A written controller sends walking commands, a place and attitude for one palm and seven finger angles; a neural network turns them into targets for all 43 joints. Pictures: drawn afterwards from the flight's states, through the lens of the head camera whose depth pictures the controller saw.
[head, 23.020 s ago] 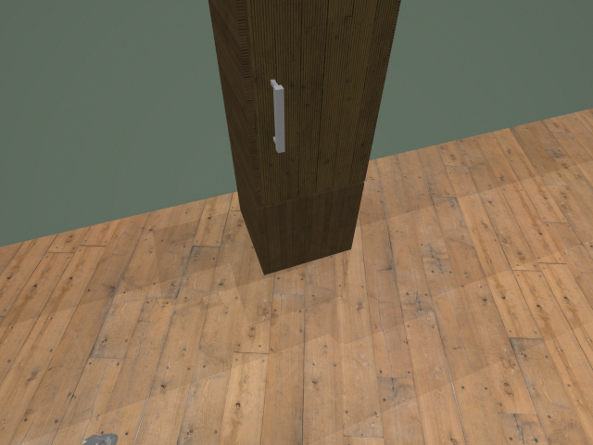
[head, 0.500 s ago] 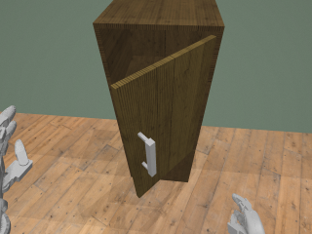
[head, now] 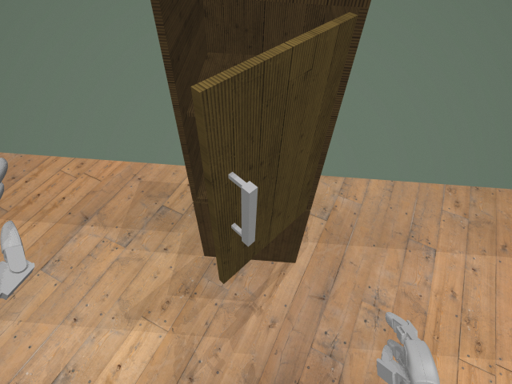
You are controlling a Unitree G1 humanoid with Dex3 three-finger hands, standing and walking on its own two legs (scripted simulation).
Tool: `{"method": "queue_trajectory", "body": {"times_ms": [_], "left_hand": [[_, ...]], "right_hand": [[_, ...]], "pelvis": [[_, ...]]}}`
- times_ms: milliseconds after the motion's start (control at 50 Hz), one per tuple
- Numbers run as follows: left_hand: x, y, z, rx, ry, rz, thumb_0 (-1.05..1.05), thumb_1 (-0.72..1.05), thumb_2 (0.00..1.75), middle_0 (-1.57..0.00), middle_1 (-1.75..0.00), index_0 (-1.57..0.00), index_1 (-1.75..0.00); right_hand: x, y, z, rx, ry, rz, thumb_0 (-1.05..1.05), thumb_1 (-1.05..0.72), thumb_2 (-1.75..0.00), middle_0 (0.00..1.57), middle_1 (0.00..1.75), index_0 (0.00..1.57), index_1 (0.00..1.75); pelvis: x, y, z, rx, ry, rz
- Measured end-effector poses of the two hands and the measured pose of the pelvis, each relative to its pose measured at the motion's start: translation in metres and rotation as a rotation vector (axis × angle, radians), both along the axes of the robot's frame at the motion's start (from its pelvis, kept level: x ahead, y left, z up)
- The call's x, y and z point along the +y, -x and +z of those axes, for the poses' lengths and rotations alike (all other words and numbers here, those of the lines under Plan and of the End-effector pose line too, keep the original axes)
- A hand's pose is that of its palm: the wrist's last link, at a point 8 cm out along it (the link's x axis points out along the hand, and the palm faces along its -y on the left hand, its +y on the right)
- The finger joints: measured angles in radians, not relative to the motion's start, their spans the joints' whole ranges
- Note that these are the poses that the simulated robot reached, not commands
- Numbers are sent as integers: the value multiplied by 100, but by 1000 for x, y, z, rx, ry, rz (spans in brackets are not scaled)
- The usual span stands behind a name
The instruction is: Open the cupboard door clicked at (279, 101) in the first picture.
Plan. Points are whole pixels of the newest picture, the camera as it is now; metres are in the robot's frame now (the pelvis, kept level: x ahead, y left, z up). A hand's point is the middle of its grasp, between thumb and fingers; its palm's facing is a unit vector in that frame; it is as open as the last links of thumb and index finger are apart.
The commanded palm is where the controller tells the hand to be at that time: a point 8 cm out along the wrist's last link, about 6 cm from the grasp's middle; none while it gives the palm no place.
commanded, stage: step back with the hand held close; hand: left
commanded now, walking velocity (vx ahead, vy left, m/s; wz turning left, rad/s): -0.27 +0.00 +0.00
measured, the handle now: (241, 211) +0.42 +0.06 -0.01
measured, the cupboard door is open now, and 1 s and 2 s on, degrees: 49 49 49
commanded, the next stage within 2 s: stop stepping back and stand still in 1.16 s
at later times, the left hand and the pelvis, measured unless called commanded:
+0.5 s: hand (11, 302) +0.17 +0.26 +0.16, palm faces +0.45 -0.71 -0.54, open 7.4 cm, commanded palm +0.09 +0.29 +0.18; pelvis -0.04 -0.01 -0.02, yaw +2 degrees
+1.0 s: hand (20, 341) +0.13 +0.23 +0.16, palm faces +0.37 -0.79 -0.49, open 7.4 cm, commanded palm +0.06 +0.28 +0.18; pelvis -0.08 -0.02 +0.01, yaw +0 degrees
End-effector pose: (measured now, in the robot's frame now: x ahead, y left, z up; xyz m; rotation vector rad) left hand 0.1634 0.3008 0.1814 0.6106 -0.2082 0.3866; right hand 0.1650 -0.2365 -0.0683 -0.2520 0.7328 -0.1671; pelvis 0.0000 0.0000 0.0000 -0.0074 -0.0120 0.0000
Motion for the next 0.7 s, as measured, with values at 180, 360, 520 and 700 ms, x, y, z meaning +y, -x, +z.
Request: {"method": "queue_trajectory", "body": {"times_ms": [180, 360, 520, 700], "left_hand": [[0, 24, -1, -58, -19, 17, 1, 89, 90, -21, -30, -22, -30], [-3, 31, 2, -86, -41, -12, 1, 89, 90, -21, -30, -22, -30], [-11, 42, 4, -104, -89, -13, 1, 89, 90, -21, -30, -22, -30], [-13, 47, 3, -105, -40, -66, 1, 89, 90, -21, -30, -22, -30]], "right_hand": [[0, 25, -10, 13, 9, 28, 1, -90, -90, 20, 30, 20, 30], [-5, 37, -12, 8, 24, 18, 1, -90, -90, 20, 30, 20, 30], [-11, 35, -18, -22, 17, 30, 1, -90, -90, 20, 30, 20, 30], [-13, 52, -13, 17, 36, 2, 1, -90, -90, 20, 30, 20, 30]], "pelvis": [[-4, 19, -8, -3, 6, 24], [-4, 32, -11, 5, 3, 25], [-12, 40, -19, -2, -9, 31], [-6, 57, -14, 22, 2, 33]]}}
